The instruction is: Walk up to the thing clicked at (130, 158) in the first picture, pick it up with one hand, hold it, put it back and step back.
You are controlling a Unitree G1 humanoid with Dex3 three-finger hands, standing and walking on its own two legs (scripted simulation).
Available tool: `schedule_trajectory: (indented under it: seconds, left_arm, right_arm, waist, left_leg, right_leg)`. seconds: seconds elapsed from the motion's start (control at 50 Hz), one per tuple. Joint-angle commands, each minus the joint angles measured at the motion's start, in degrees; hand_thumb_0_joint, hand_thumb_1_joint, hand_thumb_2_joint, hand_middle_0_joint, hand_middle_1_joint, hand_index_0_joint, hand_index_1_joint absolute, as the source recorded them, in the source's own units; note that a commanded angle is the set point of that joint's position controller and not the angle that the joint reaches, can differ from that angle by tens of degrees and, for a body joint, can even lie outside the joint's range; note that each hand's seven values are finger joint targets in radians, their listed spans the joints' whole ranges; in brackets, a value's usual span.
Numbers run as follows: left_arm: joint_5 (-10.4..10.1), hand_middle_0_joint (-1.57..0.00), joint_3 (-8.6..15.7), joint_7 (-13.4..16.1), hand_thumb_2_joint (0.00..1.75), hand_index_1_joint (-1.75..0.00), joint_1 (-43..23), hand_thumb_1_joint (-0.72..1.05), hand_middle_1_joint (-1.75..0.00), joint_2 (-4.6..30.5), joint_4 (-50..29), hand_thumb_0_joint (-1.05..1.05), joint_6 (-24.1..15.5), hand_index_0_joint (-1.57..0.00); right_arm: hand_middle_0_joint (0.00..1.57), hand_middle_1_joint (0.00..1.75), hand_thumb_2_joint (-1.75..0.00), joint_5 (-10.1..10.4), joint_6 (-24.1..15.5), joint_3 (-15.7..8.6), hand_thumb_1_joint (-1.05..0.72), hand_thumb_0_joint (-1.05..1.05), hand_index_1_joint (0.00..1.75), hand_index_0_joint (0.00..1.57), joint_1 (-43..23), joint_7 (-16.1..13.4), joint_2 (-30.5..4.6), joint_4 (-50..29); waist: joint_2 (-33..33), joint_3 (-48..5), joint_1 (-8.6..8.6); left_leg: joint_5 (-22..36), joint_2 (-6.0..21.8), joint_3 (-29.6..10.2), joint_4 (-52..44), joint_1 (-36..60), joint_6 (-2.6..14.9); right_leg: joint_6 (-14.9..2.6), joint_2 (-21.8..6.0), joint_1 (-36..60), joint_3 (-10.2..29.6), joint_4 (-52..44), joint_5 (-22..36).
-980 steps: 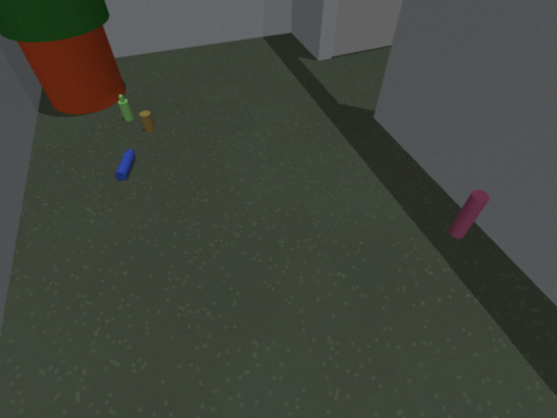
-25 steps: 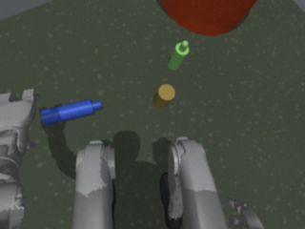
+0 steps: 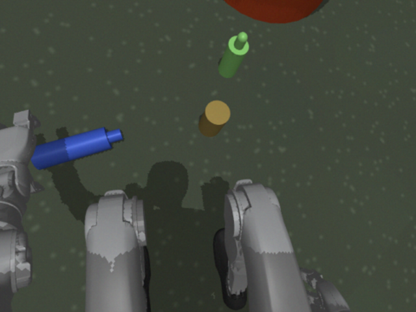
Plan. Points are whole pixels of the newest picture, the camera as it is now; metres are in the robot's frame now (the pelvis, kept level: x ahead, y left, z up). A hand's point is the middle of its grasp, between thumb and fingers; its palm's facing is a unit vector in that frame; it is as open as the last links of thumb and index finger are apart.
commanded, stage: rise first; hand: left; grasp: from above
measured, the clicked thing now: (80, 145) +0.46 +0.27 -0.31
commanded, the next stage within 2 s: approach in 1.88 s
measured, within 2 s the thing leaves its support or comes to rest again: neither
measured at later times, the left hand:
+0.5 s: hand (35, 159) +0.40 +0.33 -0.20, palm faces -0.41 -0.16 -0.90, open 13.9 cm
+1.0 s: hand (38, 154) +0.41 +0.33 -0.21, palm faces -0.40 -0.16 -0.90, open 13.9 cm
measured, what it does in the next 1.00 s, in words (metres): stands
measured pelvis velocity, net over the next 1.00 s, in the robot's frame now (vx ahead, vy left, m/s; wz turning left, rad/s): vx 0.00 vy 0.00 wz -0.04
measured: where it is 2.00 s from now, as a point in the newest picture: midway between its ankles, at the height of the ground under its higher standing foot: (186, 289)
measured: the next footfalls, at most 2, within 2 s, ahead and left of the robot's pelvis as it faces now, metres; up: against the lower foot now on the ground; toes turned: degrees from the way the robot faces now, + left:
none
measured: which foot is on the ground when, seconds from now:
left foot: down 0.00-1.00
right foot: down 0.00-1.00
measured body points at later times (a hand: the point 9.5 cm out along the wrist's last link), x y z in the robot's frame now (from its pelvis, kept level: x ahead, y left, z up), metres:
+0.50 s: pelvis +0.00 +0.00 -0.01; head +0.24 +0.07 +0.36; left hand +0.42 +0.33 -0.15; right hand +0.08 -0.27 -0.13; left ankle +0.08 +0.13 -0.31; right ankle +0.09 -0.12 -0.31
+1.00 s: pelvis +0.00 +0.00 -0.02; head +0.24 +0.07 +0.35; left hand +0.43 +0.33 -0.16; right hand +0.06 -0.27 -0.13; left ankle +0.08 +0.13 -0.31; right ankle +0.09 -0.12 -0.31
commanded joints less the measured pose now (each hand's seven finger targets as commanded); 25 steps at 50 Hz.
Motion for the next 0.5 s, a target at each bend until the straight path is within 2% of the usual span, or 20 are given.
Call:
schedule_trajectory:
  seconds: [0.0, 0.1, 0.12, 0.16, 0.24, 0.3, 0.32, 0.34, 0.36, 0.38, 0.4, 0.46, 0.48]
  left_arm:
    - [0.0, -0.09, 2.9, 2.5, 0.96, -1.0, -11.9, -0.51, -1.02, 16.5, -6.7, 0.0, -1.0, -0.1]
    - [1.1, -0.1, 3.3, 3.6, 0.96, -1.0, -13.5, -0.51, -1.01, 17.2, -6.2, 0.0, -1.5, -0.1]
    - [1.2, -0.11, 3.3, 3.9, 0.97, -0.98, -12.1, -0.52, -0.98, 16.8, -5.8, 0.0, -1.4, -0.11]
    - [1.1, -0.11, 3.5, 4.5, 0.96, -0.98, -12.9, -0.5, -0.98, 16.9, -5.7, 0.0, -1.3, -0.11]
    - [1.1, -0.11, 3.1, 5.1, 0.95, -0.98, -13.9, -0.5, -0.98, 16.8, -4.5, 0.0, -0.8, -0.11]
    - [1.3, -0.1, 2.0, 4.9, 0.96, -0.99, -14.9, -0.51, -1.0, 16.0, -4.2, 0.0, -0.6, -0.11]
    - [1.4, -0.11, 2.1, 5.0, 0.95, -0.99, -14.2, -0.5, -0.99, 16.8, -3.6, 0.0, -0.5, -0.11]
    - [1.1, -0.11, 2.9, 5.2, 0.95, -0.98, -14.7, -0.49, -0.99, 17.3, -3.9, 0.0, -0.5, -0.12]
    - [1.1, -0.13, 2.7, 5.3, 1.03, -0.96, -14.3, -0.57, -0.92, 17.6, -3.7, 0.0, -0.5, -0.09]
    - [0.9, -0.11, 2.8, 5.3, 0.98, -0.98, -14.7, -0.52, -0.97, 17.1, -3.5, 0.0, -0.5, -0.1]
    - [1.2, -0.13, 2.1, 5.3, 0.98, -0.97, -14.0, -0.53, -0.95, 16.4, -2.8, 0.0, -0.3, -0.11]
    - [0.9, -0.14, 2.9, 5.6, 0.96, -0.96, -15.0, -0.5, -0.95, 17.5, -2.7, 0.0, -0.3, -0.13]
    - [1.2, -0.13, 2.4, 5.6, 0.96, -0.96, -14.9, -0.51, -0.95, 17.5, -2.3, 0.0, -0.3, -0.12]
  right_arm:
    - [0.2, 0.3, -0.9, 0.3, -0.5, -4.2, -0.89, 0.0, 0.3, 0.2, 11.2, -0.4, -12.8, -1.0]
    - [0.2, 0.3, -0.9, -0.1, -0.1, -4.0, -0.89, 0.0, 0.3, 0.2, 11.5, -0.1, -13.7, -1.0]
    - [0.2, 0.3, -0.9, -0.1, -0.2, -3.8, -0.9, 0.0, 0.3, 0.2, 11.5, 0.0, -13.4, -0.8]
    - [0.2, 0.3, -0.9, -0.2, -0.1, -3.9, -0.89, 0.0, 0.3, 0.2, 11.3, 0.0, -14.0, -0.8]
    - [0.2, 0.3, -0.9, -0.3, -0.3, -3.8, -0.89, 0.0, 0.3, 0.2, 11.3, 0.2, -14.4, -0.6]
    - [0.2, 0.3, -0.9, -0.5, -0.6, -3.6, -0.89, 0.0, 0.3, 0.2, 11.7, 0.4, -14.4, -0.5]
    - [0.2, 0.3, -0.9, -0.4, -0.7, -3.5, -0.89, 0.0, 0.3, 0.2, 11.5, 0.4, -14.5, -0.4]
    - [0.2, 0.3, -0.9, -0.5, -0.7, -3.4, -0.89, 0.0, 0.3, 0.2, 11.6, 0.4, -14.7, -0.4]
    - [0.2, 0.3, -0.9, -0.5, -0.8, -3.5, -0.9, 0.0, 0.3, 0.2, 11.5, 0.6, -14.6, -0.5]
    - [0.2, 0.3, -0.9, -0.6, -0.8, -3.3, -0.89, 0.0, 0.3, 0.2, 11.5, 0.6, -14.6, -0.7]
    - [0.2, 0.3, -0.9, -0.5, -0.8, -3.2, -0.9, 0.0, 0.3, 0.2, 11.5, 0.7, -14.4, -0.5]
    - [0.2, 0.3, -0.9, -0.6, -1.0, -3.0, -0.89, 0.0, 0.3, 0.2, 11.3, 0.8, -14.3, -0.7]
    - [0.2, 0.3, -0.9, -0.7, -1.0, -2.8, -0.89, 0.0, 0.3, 0.2, 11.4, 0.9, -14.5, -0.4]
  waist:
    - [11.7, -39.5, 1.13]
    - [12.7, -38.5, -0.18]
    - [13.3, -38.1, 0.45]
    - [14.3, -38.4, -0.12]
    - [14.7, -37.6, -0.67]
    - [15.6, -36.7, -1.79]
    - [14.7, -36.7, -1.1]
    - [14.9, -37.4, -1.23]
    - [15.2, -36.9, -0.98]
    - [14.0, -37.0, -1.56]
    - [13.8, -36.9, -1.34]
    - [13.7, -36.5, -1.48]
    - [14.2, -36.7, -1.57]
  left_leg:
    - [11.1, -0.9, 4.5, -12.6, 28.4, 2.46]
    - [10.7, -0.9, 4.2, -12.4, 27.6, 2.37]
    - [11.0, -0.8, 4.2, -12.5, 28.7, 2.26]
    - [11.1, -0.7, 3.8, -12.5, 29.2, 2.14]
    - [9.9, -0.6, 3.3, -12.8, 28.9, 2.06]
    - [10.3, -0.6, 3.4, -12.2, 28.7, 2.21]
    - [10.2, -0.6, 3.5, -12.0, 28.5, 2.18]
    - [10.2, -0.7, 3.5, -11.9, 28.1, 2.23]
    - [9.8, -0.7, 3.8, -11.7, 27.7, 2.29]
    - [9.3, -0.6, 3.7, -11.5, 26.9, 2.4]
    - [9.5, -0.7, 3.8, -11.4, 27.2, 2.36]
    - [9.4, -0.7, 3.7, -11.2, 26.7, 2.43]
    - [9.6, -0.7, 3.8, -11.0, 26.4, 2.43]
  right_leg:
    - [-3.11, 0.9, 18.4, -3.5, -13.4, 12.5]
    - [-3.14, 1.1, 17.4, -4.2, -12.5, 12.2]
    - [-3.21, 1.1, 17.1, -4.1, -12.4, 12.4]
    - [-3.1, 1.1, 16.2, -4.5, -11.7, 12.5]
    - [-3.11, 1.0, 14.6, -5.0, -11.1, 11.5]
    - [-2.85, 1.0, 14.8, -5.1, -11.2, 12.2]
    - [-3.15, 1.1, 14.8, -4.9, -11.4, 12.2]
    - [-2.94, 1.1, 15.5, -5.0, -11.2, 12.1]
    - [-3.08, 1.1, 15.7, -4.8, -11.4, 11.9]
    - [-3.0, 1.2, 15.8, -5.0, -11.6, 11.5]
    - [-3.1, 1.3, 15.9, -4.9, -11.7, 11.7]
    - [-3.01, 1.2, 15.8, -4.9, -11.5, 11.5]
    - [-3.02, 1.3, 16.2, -5.0, -11.5, 11.8]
